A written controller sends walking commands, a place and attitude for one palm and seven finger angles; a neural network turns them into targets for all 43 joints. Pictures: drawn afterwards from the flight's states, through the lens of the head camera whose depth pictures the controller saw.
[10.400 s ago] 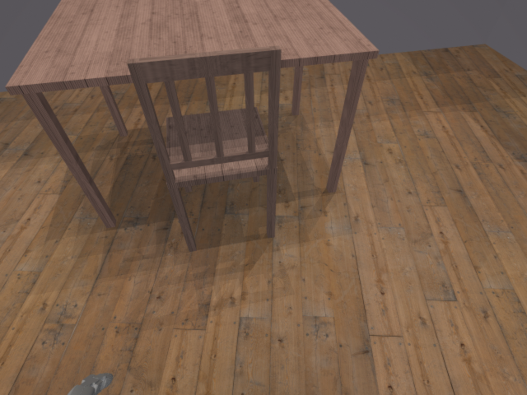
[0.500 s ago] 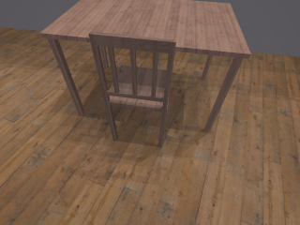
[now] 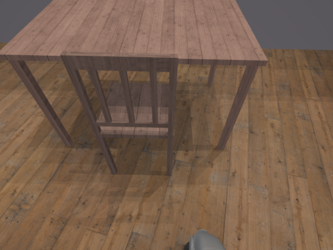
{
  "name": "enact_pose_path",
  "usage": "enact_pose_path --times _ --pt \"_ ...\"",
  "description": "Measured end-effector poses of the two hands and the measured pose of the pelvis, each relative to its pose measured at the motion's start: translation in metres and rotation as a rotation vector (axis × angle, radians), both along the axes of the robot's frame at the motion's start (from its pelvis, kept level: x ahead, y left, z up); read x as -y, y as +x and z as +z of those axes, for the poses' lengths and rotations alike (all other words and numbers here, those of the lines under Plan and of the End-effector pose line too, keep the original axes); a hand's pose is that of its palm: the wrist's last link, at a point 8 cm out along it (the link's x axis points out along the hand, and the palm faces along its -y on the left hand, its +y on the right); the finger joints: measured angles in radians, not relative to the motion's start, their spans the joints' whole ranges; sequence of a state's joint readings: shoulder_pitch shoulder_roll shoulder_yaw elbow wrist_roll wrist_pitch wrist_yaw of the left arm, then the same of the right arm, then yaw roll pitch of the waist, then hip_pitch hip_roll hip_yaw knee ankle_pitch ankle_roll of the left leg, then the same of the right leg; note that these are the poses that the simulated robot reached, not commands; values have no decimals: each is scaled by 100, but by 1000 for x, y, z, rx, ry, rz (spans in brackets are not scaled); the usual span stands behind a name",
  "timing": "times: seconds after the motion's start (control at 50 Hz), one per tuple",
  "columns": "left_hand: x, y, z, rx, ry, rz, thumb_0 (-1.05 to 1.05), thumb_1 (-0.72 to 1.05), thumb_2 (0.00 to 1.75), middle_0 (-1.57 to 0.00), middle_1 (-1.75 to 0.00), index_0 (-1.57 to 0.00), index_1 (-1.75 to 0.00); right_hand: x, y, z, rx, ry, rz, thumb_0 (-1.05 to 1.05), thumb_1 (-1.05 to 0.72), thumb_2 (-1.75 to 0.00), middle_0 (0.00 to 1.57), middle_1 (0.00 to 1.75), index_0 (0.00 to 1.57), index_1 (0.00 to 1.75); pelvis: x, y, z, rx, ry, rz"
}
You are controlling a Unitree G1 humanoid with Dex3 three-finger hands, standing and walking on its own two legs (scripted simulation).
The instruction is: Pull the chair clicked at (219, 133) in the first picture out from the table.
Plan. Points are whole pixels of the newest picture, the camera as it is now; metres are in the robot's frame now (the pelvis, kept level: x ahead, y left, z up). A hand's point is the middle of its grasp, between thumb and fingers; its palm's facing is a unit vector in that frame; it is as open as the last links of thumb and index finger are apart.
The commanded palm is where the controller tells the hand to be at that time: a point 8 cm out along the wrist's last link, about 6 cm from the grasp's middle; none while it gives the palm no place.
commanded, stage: take the last steps up to it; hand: left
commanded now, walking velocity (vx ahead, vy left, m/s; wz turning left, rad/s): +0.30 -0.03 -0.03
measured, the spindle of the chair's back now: (127, 98) +0.68 +0.16 -0.09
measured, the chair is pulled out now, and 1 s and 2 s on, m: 0.00 0.00 0.00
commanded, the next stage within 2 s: come to a stop and stand still in 0.40 s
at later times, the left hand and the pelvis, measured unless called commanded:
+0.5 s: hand (112, 246) +0.17 +0.15 -0.16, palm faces +0.10 -0.98 -0.18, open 7.3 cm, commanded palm none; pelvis +0.18 -0.02 +0.01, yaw +1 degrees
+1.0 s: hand (120, 221) +0.23 +0.14 -0.16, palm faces +0.03 -0.96 -0.29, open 7.3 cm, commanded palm none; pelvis +0.20 -0.06 +0.00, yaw -1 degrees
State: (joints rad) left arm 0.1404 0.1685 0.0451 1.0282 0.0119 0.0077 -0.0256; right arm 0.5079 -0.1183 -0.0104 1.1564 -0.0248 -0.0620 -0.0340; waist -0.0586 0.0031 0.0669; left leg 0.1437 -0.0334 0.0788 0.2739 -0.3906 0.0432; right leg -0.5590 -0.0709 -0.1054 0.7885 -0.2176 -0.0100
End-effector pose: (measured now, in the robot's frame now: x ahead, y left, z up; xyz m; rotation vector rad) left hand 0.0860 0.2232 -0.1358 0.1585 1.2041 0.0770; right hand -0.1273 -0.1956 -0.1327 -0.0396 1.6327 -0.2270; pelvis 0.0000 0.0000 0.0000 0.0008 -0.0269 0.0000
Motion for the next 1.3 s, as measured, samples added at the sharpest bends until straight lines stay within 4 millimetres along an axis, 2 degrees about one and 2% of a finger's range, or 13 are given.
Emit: enact_pose_path --times 0.08,0.14,0.22,0.3,0.36,0.44,0.54,0.64,0.76,0.92,1.0,1.14,1.3 --pt "21 72 -4 108 11 -37 0 91 90 -20 -30 -20 -30 6 12 -11 -86 36 -38 0 -91 -90 20 30 20 30 18 42 -15 1 7 -2" --pt "32 95 -2 151 16 -13 0 91 90 -20 -30 -20 -30 21 47 -19 -75 42 -36 0 -91 -90 20 30 20 30 29 64 -17 17 -2 1" --pt "38 89 5 84 24 28 0 92 90 -20 -30 -20 -30 45 130 -19 73 18 6 1 -91 -90 20 30 20 30 35 88 -4 21 -4 2" --pt "27 83 14 11 69 63 -2 95 90 -20 -30 -20 -30 60 219 -12 247 -4 49 0 -91 -90 20 30 19 30 38 112 7 3 -3 1" --pt "23 78 15 -49 67 76 -1 95 90 -20 -30 -20 -30 65 273 -5 332 -23 78 0 -92 -90 20 30 19 30 37 131 11 -12 -4 2" --pt "23 74 11 -108 38 116 0 93 90 -20 -30 -20 -30 66 327 2 378 -38 133 1 -94 -90 20 30 19 30 30 157 12 -23 -13 6" --pt "20 71 -5 -189 -12 175 0 92 90 -20 -30 -20 -30 49 384 3 405 -51 205 0 -92 -90 20 30 19 30 14 192 5 -25 -30 11" --pt "21 79 -13 -273 -32 173 0 92 90 -20 -30 -20 -30 25 418 6 430 -61 205 0 -92 -90 20 30 19 30 5 215 5 -7 3 -16" --pt "17 108 -5 -263 0 131 0 91 90 -20 -30 -20 -30 29 430 8 435 -70 161 -2 -95 -90 20 30 20 30 7 215 10 5 3 -19" --pt "20 138 4 -140 99 114 0 91 90 -20 -30 -20 -30 77 407 -8 380 -57 141 -1 -93 -90 20 30 20 30 42 204 2 6 18 -27" --pt "37 137 8 -112 132 85 0 91 90 -20 -30 -20 -30 101 390 -22 367 -31 98 0 -92 -90 20 30 20 30 61 201 -4 14 27 -25" --pt "64 136 24 -90 110 76 0 91 90 -20 -30 -20 -30 116 350 -17 291 -3 82 0 -91 -90 20 30 19 30 74 193 10 -8 47 -30" --pt "57 119 27 -76 109 113 0 91 90 -20 -30 -21 -30 112 315 -11 207 -5 122 0 -91 -90 20 30 19 30 69 176 15 -29 49 -13"
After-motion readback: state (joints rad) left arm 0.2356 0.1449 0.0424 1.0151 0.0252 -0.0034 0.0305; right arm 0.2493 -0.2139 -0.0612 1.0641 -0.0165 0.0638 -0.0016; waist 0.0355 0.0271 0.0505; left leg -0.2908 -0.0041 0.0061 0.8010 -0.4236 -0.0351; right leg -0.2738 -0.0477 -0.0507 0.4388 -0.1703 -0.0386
